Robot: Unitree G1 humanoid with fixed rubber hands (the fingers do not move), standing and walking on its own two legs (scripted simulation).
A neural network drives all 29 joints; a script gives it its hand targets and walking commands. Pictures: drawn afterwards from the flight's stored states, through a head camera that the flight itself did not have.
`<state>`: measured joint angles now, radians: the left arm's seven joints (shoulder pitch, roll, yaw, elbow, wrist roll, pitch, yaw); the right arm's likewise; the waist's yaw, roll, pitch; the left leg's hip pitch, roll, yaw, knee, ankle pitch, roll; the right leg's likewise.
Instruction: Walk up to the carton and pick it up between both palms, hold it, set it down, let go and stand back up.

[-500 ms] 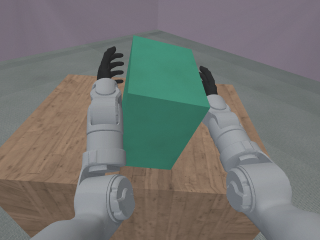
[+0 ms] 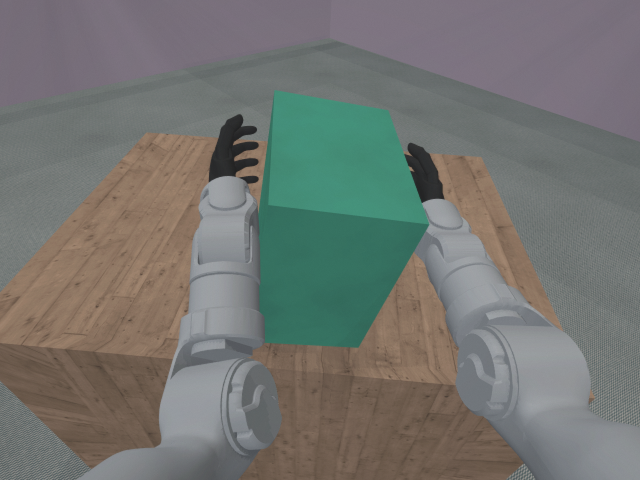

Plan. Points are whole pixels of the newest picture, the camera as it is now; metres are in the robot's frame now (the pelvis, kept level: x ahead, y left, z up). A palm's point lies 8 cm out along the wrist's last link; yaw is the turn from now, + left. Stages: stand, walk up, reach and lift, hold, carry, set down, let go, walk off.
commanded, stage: set down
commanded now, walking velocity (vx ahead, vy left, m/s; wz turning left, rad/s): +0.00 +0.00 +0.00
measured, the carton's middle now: (318, 225) +0.42 +0.06 +0.13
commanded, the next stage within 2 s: none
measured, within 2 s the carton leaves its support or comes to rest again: rests again in 1.24 s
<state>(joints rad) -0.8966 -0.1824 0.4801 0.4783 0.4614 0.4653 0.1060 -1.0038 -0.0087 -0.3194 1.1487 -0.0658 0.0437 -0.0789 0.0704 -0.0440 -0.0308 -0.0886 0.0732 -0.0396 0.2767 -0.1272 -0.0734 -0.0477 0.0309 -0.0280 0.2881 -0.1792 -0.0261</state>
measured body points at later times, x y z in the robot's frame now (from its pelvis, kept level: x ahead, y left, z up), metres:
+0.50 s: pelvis +0.01 +0.00 +0.00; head +0.00 +0.00 +0.45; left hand +0.41 +0.16 +0.18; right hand +0.46 -0.08 +0.15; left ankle +0.02 +0.17 -0.75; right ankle -0.01 -0.10 -0.75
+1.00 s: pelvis +0.01 +0.00 +0.00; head +0.03 +0.00 +0.45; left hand +0.41 +0.17 +0.15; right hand +0.46 -0.08 +0.12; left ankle +0.02 +0.17 -0.75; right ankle -0.01 -0.10 -0.75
